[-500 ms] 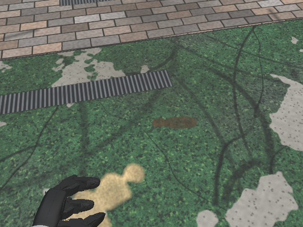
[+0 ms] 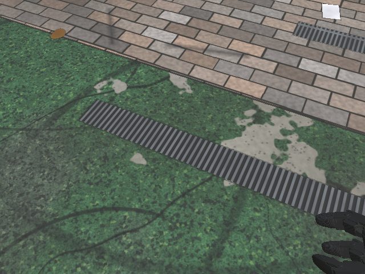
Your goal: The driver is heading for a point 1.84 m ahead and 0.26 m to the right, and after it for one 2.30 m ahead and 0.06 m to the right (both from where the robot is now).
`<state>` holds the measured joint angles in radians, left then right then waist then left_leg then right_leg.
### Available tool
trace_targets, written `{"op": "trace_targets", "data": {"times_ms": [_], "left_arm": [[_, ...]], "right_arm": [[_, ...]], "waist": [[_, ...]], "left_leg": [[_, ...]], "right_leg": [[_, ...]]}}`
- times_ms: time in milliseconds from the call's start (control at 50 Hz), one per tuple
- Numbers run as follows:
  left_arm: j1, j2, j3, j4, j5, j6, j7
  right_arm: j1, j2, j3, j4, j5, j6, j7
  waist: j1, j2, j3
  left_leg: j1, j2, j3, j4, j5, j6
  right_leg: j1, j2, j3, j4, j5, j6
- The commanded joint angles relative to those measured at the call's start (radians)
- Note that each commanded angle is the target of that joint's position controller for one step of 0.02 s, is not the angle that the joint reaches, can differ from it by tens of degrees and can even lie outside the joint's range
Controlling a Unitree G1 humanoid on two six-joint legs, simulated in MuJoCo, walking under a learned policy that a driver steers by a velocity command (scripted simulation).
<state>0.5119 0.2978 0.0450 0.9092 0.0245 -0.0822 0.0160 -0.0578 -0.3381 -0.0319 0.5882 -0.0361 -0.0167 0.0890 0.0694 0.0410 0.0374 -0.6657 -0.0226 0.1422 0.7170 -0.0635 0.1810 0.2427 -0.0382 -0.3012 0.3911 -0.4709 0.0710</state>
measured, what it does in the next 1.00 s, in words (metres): walks ahead, turning right: left foot, then right foot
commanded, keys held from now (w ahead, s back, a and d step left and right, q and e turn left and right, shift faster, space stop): shift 0.06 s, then e+shift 0.72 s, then q+shift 0.22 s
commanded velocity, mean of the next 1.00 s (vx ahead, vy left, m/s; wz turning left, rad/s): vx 0.20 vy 0.00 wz -0.34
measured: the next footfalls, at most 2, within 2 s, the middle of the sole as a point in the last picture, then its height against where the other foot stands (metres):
left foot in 0.02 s outside the picture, level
right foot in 0.46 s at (236, 265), level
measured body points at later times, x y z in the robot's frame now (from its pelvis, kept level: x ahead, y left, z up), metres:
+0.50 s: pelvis +0.32 -0.04 +0.01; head +0.36 -0.05 +0.46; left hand +0.48 +0.22 -0.09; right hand +0.46 -0.32 -0.10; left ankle +0.19 +0.04 -0.66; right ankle +0.45 -0.11 -0.70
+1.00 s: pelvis +0.44 +0.00 +0.03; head +0.46 +0.00 +0.48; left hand +0.73 +0.14 -0.05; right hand +0.45 -0.31 -0.07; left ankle +0.53 +0.10 -0.70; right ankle +0.45 -0.11 -0.70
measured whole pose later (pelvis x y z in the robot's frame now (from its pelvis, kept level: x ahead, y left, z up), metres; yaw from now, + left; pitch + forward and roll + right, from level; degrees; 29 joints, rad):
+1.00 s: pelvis +0.44 +0.00 +0.03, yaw -22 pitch +0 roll +0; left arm 0.10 0.26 0.04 0.57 0.03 0.03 0.02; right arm 0.20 -0.28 -0.05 0.77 -0.02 -0.02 0.00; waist -0.03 -0.03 0.02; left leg -0.32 -0.03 -0.11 0.54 -0.23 -0.02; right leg -0.34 0.16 0.23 0.57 -0.24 -0.03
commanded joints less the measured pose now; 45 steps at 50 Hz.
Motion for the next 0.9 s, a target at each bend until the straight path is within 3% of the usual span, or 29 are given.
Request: {"op": "trace_targets", "data": {"times_ms": [20, 40, 60, 80, 100, 120, 140, 160, 200, 240, 280, 320, 360, 400, 440, 460, 480, 500, 520, 540, 560, 580, 640, 700, 780, 840, 900], "left_arm": [[-0.155, 0.186, 0.037, -0.127, 0.001, 0.0, 0.0], [-0.042, 0.064, 0.009, -0.185, 0.011, -0.001, -0.003], [-0.07, 0.133, 0.01, -0.247, -0.016, -0.001, 0.006], [-0.14, 0.135, -0.001, -0.245, -0.024, -0.005, 0.011], [-0.158, 0.169, 0.015, -0.252, -0.076, -0.04, 0.017], [-0.162, 0.169, 0.02, -0.22, -0.079, -0.033, 0.029], [-0.135, 0.171, 0.028, -0.201, -0.078, -0.016, 0.033], [-0.11, 0.149, 0.03, -0.186, -0.076, 0.002, 0.032], [-0.13, 0.082, 0.021, -0.182, -0.06, 0.017, 0.028], [-0.19, 0.033, 0.012, -0.199, -0.046, 0.009, 0.017], [-0.236, 0.025, 0.012, -0.206, -0.042, 0.0, -0.005], [-0.307, 0.022, 0.013, -0.233, -0.045, -0.001, -0.031], [-0.335, 0.036, 0.02, -0.261, -0.045, 0.003, -0.057], [-0.288, 0.072, 0.038, -0.271, -0.035, 0.008, -0.079], [-0.145, 0.114, 0.063, -0.25, -0.03, 0.015, -0.08], [-0.001, 0.15, 0.082, -0.223, -0.027, 0.012, -0.068], [-0.024, 0.224, 0.095, -0.237, -0.028, 0.009, -0.046], [-0.101, 0.283, 0.095, -0.301, 0.024, 0.004, -0.039], [-0.193, 0.24, 0.095, -0.357, 0.013, 0.016, -0.038], [-0.25, 0.184, 0.08, -0.378, -0.011, 0.029, -0.029], [-0.279, 0.152, 0.07, -0.386, -0.037, 0.045, -0.021], [-0.301, 0.143, 0.067, -0.396, -0.047, 0.057, -0.012], [-0.318, 0.146, 0.075, -0.417, -0.034, 0.086, 0.005], [-0.29, 0.175, 0.091, -0.413, -0.036, 0.106, 0.028], [-0.315, 0.174, 0.095, -0.426, -0.039, 0.131, 0.038], [-0.336, 0.129, 0.073, -0.432, -0.021, 0.136, 0.032], [-0.342, 0.069, 0.037, -0.419, -0.004, 0.127, 0.016]], "right_arm": [[0.533, -0.133, -0.066, 0.147, -0.014, -0.006, -0.05], [0.45, -0.262, -0.089, 0.111, -0.021, 0.002, -0.066], [0.492, -0.279, -0.107, 0.058, 0.003, 0.013, -0.073], [0.435, -0.224, -0.094, 0.058, 0.016, 0.011, -0.09], [0.334, -0.151, -0.073, 0.03, 0.058, -0.026, -0.068], [0.241, -0.102, -0.053, 0.033, 0.066, -0.048, -0.063], [0.203, -0.082, -0.044, 0.038, 0.049, -0.064, -0.061], [0.198, -0.063, -0.038, 0.059, 0.037, -0.076, -0.06], [0.197, -0.037, -0.032, 0.105, 0.029, -0.092, -0.061], [0.179, -0.036, -0.034, 0.124, 0.019, -0.094, -0.084], [0.169, -0.037, -0.035, 0.123, 0.02, -0.08, -0.111], [0.203, -0.043, -0.037, 0.136, 0.029, -0.059, -0.131], [0.218, -0.052, -0.041, 0.146, 0.031, -0.031, -0.144], [0.195, -0.066, -0.049, 0.135, 0.032, -0.005, -0.153], [0.14, -0.07, -0.056, 0.107, 0.039, 0.015, -0.162], [0.102, -0.061, -0.052, 0.087, 0.043, 0.018, -0.16], [0.153, 0.021, -0.031, 0.067, 0.008, 0.014, -0.14], [0.28, 0.043, -0.018, 0.044, 0.011, 0.007, -0.115], [0.286, -0.054, -0.031, 0.07, 0.026, -0.004, -0.096], [0.191, -0.078, -0.039, 0.05, 0.037, -0.004, -0.093], [0.151, -0.055, -0.038, 0.05, 0.026, 0.003, -0.099], [0.132, -0.05, -0.039, 0.039, 0.019, 0.01, -0.106], [0.137, -0.011, -0.04, 0.058, 0.03, 0.018, -0.107], [0.121, -0.003, -0.042, 0.067, 0.036, 0.015, -0.121], [0.089, -0.02, -0.053, 0.075, 0.043, 0.007, -0.127], [0.124, -0.035, -0.051, 0.098, 0.039, -0.008, -0.117], [0.138, -0.021, -0.038, 0.095, 0.03, -0.025, -0.1]], "waist": [[-0.298, -0.002, -0.172], [-0.142, 0.218, -0.218], [-0.202, 0.098, -0.502], [-0.176, -0.025, -0.399], [-0.141, -0.098, -0.3], [-0.08, -0.17, -0.197], [-0.042, -0.164, -0.137], [-0.017, -0.138, -0.103], [-0.012, -0.075, -0.049], [-0.023, -0.035, -0.043], [-0.053, -0.006, -0.078], [-0.097, 0.001, -0.091], [-0.109, 0.015, -0.088], [-0.079, 0.035, -0.1], [-0.001, 0.038, -0.133], [0.084, -0.017, -0.179], [0.013, -0.265, -0.174], [-0.078, -0.388, -0.347], [-0.044, -0.204, -0.419], [-0.041, -0.092, -0.299], [-0.066, 0.024, -0.204], [-0.08, 0.012, -0.164], [-0.093, -0.071, -0.128], [-0.073, -0.119, -0.175], [-0.049, -0.183, -0.167], [-0.027, -0.217, -0.203], [-0.02, -0.197, -0.21]], "left_leg": [[0.854, -0.044, -0.129, -0.14, 0.068, 0.073], [1.058, 0.247, -0.489, -0.012, 0.796, 0.145], [1.197, 0.368, -0.748, -0.146, 0.759, 0.295], [1.059, 0.363, -0.712, -0.25, 0.662, 0.254], [0.881, 0.33, -0.712, -0.335, 0.424, 0.242], [0.703, 0.312, -0.619, -0.359, 0.379, 0.196], [0.54, 0.307, -0.539, -0.374, 0.452, 0.173], [0.434, 0.288, -0.469, -0.397, 0.487, 0.151], [0.313, 0.218, -0.298, -0.432, 0.582, 0.096], [0.31, 0.143, -0.147, -0.444, 0.663, 0.03], [0.389, 0.097, -0.051, -0.432, 0.605, -0.024], [0.501, 0.118, -0.031, -0.408, 0.558, -0.053], [0.576, 0.154, -0.026, -0.364, 0.529, -0.065], [0.616, 0.194, -0.024, -0.264, 0.636, -0.069], [0.588, 0.196, -0.011, -0.06, 0.752, -0.087], [0.495, 0.142, -0.004, 0.171, 0.608, -0.12], [0.278, -0.024, 0.003, 0.457, -0.215, -0.178], [-0.018, -0.198, -0.196, 0.786, -0.622, -0.236], [-0.028, -0.109, -0.334, 0.817, -0.532, -0.209], [-0.043, -0.083, -0.319, 0.76, -0.446, -0.198], [-0.045, -0.047, -0.306, 0.676, -0.392, -0.2], [-0.015, -0.029, -0.306, 0.582, -0.356, -0.201], [0.084, -0.043, -0.271, 0.334, -0.311, -0.225], [0.099, -0.056, -0.293, 0.206, -0.275, -0.257], [0.131, -0.06, -0.312, 0.093, -0.208, -0.267], [0.187, -0.004, -0.281, 0.059, -0.185, -0.264], [0.3, 0.039, -0.248, -0.021, -0.183, -0.236]], "right_leg": [[-0.554, -0.097, 0.063, 0.8, 0.697, -0.07], [-0.864, 0.029, 0.111, 1.242, -0.155, -0.025], [-0.978, 0.039, 0.322, 1.36, -0.07, -0.025], [-1.003, -0.013, 0.341, 1.286, 0.051, -0.033], [-0.978, -0.019, 0.401, 1.189, 0.019, -0.027], [-0.943, -0.076, 0.391, 1.121, 0.043, -0.016], [-0.858, -0.104, 0.391, 1.058, 0.056, -0.012], [-0.796, -0.117, 0.399, 0.997, 0.059, -0.01], [-0.746, -0.102, 0.383, 0.813, 0.112, -0.017], [-0.739, -0.065, 0.34, 0.624, 0.292, -0.026], [-0.729, -0.033, 0.287, 0.442, 0.533, -0.031], [-0.762, -0.016, 0.265, 0.309, 0.653, -0.034], [-0.783, -0.007, 0.248, 0.245, 0.635, -0.046], [-0.758, 0.021, 0.222, 0.247, 0.512, -0.078], [-0.631, 0.073, 0.203, 0.226, 0.401, -0.13], [-0.447, 0.077, 0.257, 0.113, 0.51, -0.179], [-0.295, -0.08, 0.522, 0.11, 1.01, -0.259], [-0.056, -0.294, 1.084, 0.011, 0.95, -0.513], [-0.066, -0.288, 1.075, -0.045, 0.664, -0.482], [-0.193, -0.234, 0.968, -0.064, 0.501, -0.423], [-0.319, -0.179, 0.887, -0.088, 0.373, -0.364], [-0.413, -0.139, 0.844, -0.098, 0.314, -0.336], [-0.51, -0.036, 0.75, -0.106, 0.334, -0.276], [-0.465, -0.031, 0.768, -0.075, 0.377, -0.264], [-0.471, -0.003, 0.808, -0.065, 0.243, -0.234], [-0.441, -0.034, 0.767, -0.009, 0.348, -0.245], [-0.456, -0.078, 0.767, 0.039, 0.509, -0.263]]}}
Keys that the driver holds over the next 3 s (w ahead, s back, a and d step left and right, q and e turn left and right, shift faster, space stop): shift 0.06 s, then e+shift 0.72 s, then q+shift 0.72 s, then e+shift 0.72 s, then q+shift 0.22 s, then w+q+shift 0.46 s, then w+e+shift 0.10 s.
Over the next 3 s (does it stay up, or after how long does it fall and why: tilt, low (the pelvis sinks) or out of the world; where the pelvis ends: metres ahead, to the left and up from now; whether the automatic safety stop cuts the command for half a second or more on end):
stays up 0.74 0.05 0.03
